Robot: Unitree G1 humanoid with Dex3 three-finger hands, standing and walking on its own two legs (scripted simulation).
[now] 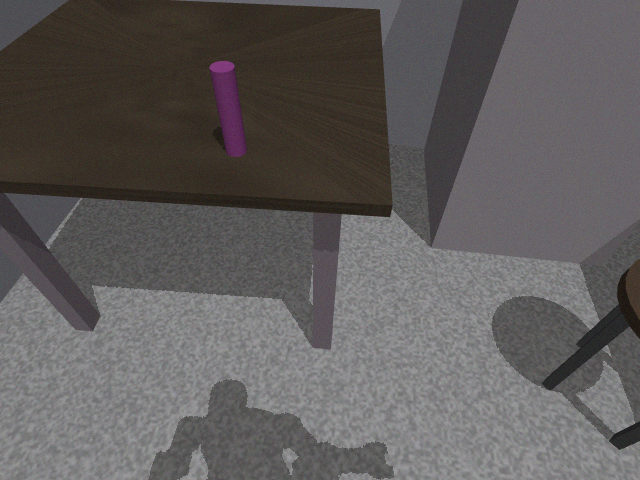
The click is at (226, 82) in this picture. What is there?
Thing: slim round
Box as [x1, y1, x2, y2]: [209, 61, 246, 156]
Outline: 218,61 212,63 209,68 225,148 227,154 231,156 239,156 246,151 234,66 231,62 228,61
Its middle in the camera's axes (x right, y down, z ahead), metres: -0.17 -0.24 +0.76
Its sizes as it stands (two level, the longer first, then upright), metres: 0.043 0.043 0.178
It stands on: a support 0.75 m high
